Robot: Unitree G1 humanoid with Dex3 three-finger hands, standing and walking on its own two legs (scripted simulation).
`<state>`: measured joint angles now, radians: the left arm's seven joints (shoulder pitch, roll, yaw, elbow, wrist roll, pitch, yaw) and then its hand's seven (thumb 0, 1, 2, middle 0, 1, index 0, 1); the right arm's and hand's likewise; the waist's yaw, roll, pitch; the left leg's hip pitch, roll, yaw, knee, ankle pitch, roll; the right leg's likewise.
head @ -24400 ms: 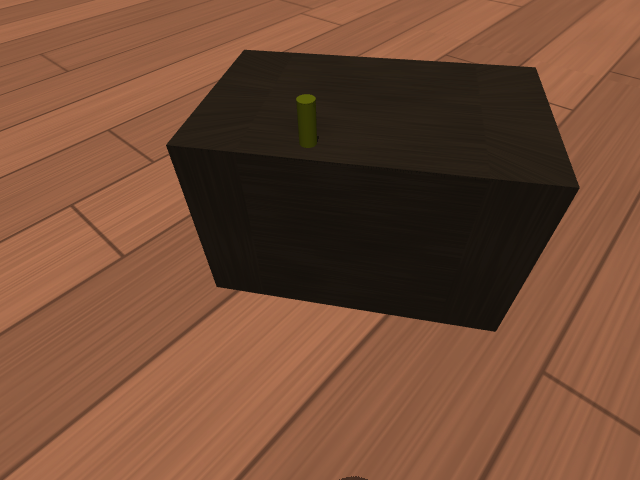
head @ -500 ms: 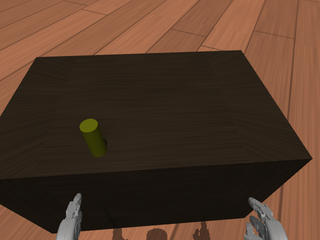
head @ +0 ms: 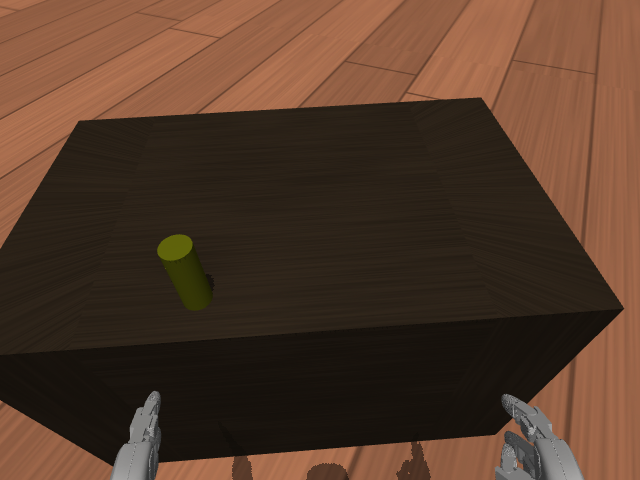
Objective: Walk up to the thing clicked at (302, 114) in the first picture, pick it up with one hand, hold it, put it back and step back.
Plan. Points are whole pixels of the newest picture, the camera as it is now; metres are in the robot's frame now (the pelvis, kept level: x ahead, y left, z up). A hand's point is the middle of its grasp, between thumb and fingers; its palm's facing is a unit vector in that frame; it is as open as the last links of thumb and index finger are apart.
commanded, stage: home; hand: left
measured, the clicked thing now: (187, 274) +0.44 +0.22 +0.00
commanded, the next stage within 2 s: stand in 1.70 s
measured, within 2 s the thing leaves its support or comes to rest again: neither
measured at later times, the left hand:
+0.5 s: hand (185, 467) +0.19 +0.18 -0.04, palm faces +0.12 -0.97 -0.23, open 17.4 cm
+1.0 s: hand (185, 464) +0.19 +0.18 -0.04, palm faces +0.12 -0.96 -0.24, open 17.6 cm
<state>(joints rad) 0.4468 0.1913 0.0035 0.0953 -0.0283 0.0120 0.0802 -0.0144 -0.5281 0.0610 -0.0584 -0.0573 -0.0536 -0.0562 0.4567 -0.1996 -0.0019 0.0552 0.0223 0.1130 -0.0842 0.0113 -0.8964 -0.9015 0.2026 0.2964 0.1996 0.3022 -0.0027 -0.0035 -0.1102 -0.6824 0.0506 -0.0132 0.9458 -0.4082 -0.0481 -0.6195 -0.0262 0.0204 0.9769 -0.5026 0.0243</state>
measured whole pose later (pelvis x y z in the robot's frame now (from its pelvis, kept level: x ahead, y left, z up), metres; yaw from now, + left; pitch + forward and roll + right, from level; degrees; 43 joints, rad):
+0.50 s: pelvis +0.01 +0.00 +0.00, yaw +0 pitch +9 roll +0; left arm 0.45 0.20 0.00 0.07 -0.03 0.00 0.10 -0.01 -0.53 0.06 -0.06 -0.06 -0.05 -0.06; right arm 0.46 -0.19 0.00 0.03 0.02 0.13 -0.09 0.01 -0.90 -0.90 0.20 0.30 0.20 0.30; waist 0.00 0.00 -0.12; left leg -0.70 0.05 -0.01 0.97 -0.43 -0.04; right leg -0.64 -0.03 0.03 0.99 -0.52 0.03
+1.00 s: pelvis +0.01 +0.00 +0.00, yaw +0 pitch +10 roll +0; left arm 0.47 0.20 0.00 0.06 -0.02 0.01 0.10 -0.02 -0.57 0.04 -0.05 -0.05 -0.05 -0.05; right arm 0.47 -0.19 0.00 0.00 0.02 0.16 -0.08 0.01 -0.90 -0.90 0.20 0.30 0.20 0.30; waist 0.00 0.00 -0.13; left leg -0.71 0.05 -0.01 0.97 -0.44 -0.04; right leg -0.64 -0.03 0.03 1.00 -0.53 0.03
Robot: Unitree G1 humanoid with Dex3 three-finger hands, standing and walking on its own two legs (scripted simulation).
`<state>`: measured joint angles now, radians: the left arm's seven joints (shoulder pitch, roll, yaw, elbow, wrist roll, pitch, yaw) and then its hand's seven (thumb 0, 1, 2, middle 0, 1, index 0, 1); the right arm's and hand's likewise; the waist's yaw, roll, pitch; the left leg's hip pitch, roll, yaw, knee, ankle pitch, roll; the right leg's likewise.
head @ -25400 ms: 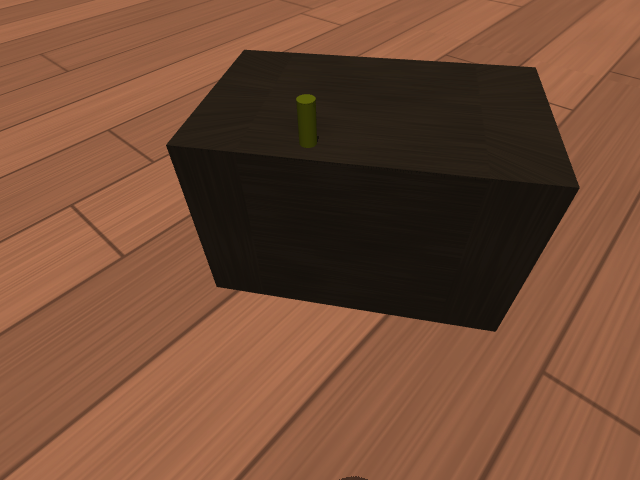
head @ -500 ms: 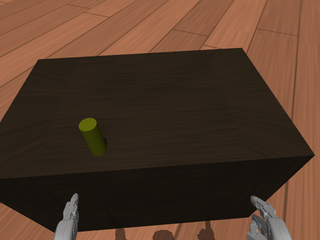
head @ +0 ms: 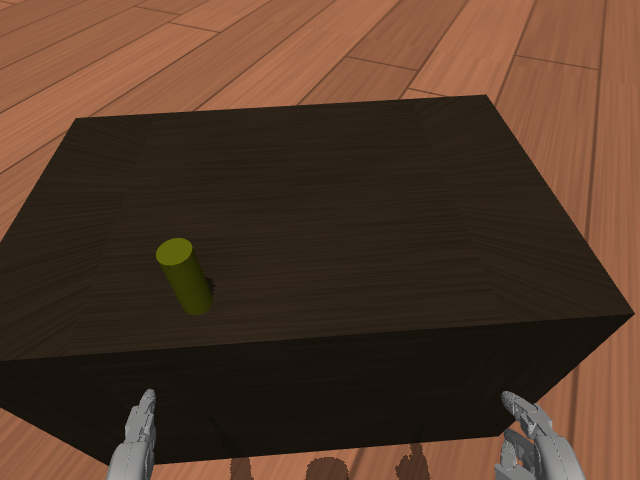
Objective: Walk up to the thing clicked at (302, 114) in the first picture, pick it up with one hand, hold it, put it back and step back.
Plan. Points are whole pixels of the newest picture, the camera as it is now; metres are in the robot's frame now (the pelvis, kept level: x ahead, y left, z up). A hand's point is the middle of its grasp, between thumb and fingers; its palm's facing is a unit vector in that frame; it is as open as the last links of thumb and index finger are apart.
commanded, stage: home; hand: left
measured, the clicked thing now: (187, 278) +0.42 +0.22 +0.00
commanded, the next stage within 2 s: stand in 0.70 s
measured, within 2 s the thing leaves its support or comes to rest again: neither
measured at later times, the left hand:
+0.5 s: hand out of the picture +0.16 +0.18 -0.05, palm faces +0.11 -0.95 -0.30, open 17.7 cm
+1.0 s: hand out of the picture +0.04 +0.25 -0.12, palm faces -0.02 -0.93 -0.37, open 15.8 cm
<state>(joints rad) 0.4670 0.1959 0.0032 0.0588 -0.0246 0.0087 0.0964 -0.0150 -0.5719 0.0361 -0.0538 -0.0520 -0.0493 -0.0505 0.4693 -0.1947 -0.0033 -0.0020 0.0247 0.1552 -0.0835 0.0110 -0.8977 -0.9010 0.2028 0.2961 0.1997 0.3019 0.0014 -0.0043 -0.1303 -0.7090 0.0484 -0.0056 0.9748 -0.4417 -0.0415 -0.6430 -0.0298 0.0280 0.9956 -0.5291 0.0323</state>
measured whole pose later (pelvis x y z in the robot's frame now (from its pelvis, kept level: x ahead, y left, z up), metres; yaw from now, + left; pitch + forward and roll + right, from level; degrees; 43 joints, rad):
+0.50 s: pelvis -0.01 +0.00 +0.00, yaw +1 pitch +7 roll -1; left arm 0.47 0.21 -0.01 0.06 0.01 0.03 0.14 -0.01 -0.58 0.02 -0.05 -0.05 -0.05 -0.05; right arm 0.31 -0.22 0.00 0.40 0.00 0.06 -0.12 0.01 -0.90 -0.90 0.20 0.30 0.20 0.30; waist -0.01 0.02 -0.08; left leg -0.68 0.06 -0.03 0.98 -0.43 -0.05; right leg -0.59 -0.02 0.00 0.98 -0.51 0.02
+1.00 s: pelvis -0.01 +0.00 +0.03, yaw +1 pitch -1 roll +0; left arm 0.27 0.35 0.02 0.91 0.03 -0.02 0.02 -0.01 -0.34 0.27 -0.15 -0.20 -0.15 -0.19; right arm 0.20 -0.33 -0.04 0.95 -0.04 0.00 0.00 0.01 -0.90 -0.90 0.20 0.30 0.20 0.30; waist 0.01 0.00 0.05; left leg -0.38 0.05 -0.01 0.74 -0.34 -0.04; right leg -0.31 -0.03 0.01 0.75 -0.42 0.02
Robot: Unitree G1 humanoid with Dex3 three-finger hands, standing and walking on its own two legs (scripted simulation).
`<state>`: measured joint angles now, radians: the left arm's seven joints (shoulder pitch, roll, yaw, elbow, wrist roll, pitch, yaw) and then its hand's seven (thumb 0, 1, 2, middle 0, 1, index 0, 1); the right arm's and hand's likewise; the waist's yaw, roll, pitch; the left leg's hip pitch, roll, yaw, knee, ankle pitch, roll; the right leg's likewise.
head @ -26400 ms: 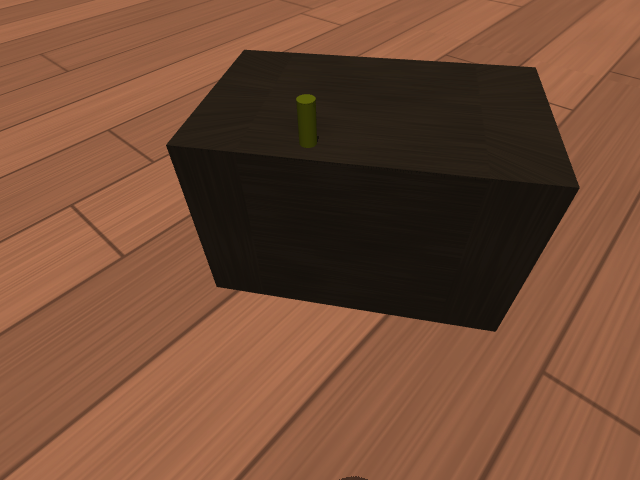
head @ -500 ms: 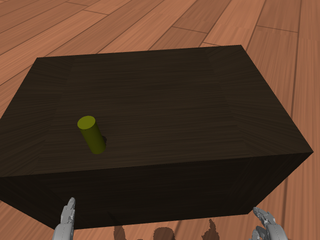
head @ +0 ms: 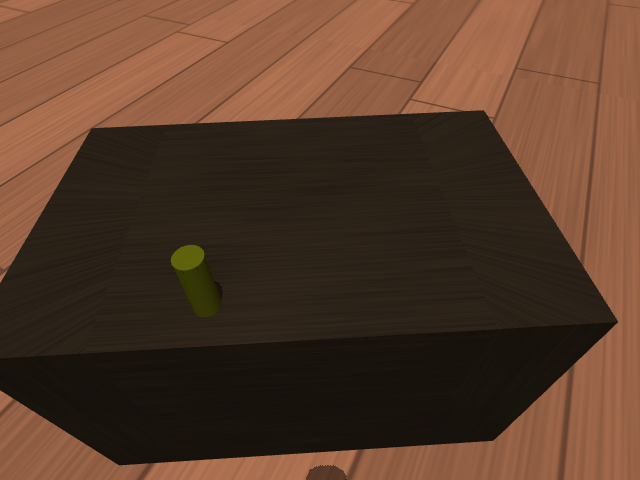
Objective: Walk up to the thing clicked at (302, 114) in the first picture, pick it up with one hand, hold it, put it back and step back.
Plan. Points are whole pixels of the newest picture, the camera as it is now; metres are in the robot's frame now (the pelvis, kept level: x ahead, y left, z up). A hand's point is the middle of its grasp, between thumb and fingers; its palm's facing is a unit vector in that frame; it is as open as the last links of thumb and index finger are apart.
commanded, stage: stand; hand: left
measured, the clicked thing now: (198, 282) +0.43 +0.22 -0.03
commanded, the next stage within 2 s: none
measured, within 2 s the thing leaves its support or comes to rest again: neither
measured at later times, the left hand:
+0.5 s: hand out of the picture +0.05 +0.26 -0.13, palm faces -0.02 -0.94 -0.35, open 7.5 cm
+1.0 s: hand out of the picture +0.06 +0.27 -0.13, palm faces -0.03 -0.94 -0.33, open 7.4 cm
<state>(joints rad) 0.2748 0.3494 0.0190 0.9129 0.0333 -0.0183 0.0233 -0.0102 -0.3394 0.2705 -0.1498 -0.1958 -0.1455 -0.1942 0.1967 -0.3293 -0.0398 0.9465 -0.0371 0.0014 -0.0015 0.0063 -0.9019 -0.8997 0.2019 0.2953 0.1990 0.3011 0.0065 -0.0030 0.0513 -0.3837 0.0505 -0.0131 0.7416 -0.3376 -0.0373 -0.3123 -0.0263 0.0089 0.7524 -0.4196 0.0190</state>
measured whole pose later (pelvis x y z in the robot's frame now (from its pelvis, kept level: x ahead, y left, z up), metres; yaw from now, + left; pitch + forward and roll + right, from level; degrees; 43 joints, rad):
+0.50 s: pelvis -0.01 +0.01 +0.03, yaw +0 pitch -4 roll +0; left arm 0.15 0.34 0.01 1.13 0.02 -0.02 0.01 0.00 0.87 0.89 -0.21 -0.30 -0.20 -0.30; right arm 0.15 -0.33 -0.02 1.13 -0.02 -0.01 0.00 0.00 -0.90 -0.90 0.20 0.30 0.20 0.30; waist 0.00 0.00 0.07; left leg -0.21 0.04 0.00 0.44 -0.18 -0.03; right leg -0.13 -0.04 0.01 0.44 -0.25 0.04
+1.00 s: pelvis +0.00 +0.02 +0.03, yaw +0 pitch -3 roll +0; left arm 0.12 0.34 0.01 1.17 0.02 -0.02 0.01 0.00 0.91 0.90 -0.21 -0.30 -0.20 -0.30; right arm 0.11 -0.33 -0.01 1.15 -0.02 -0.01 0.01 0.00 -0.90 -0.90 0.20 0.30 0.20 0.30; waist 0.00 -0.01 0.06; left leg -0.18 0.03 0.02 0.39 -0.16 -0.02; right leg -0.10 -0.05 0.02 0.36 -0.22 0.05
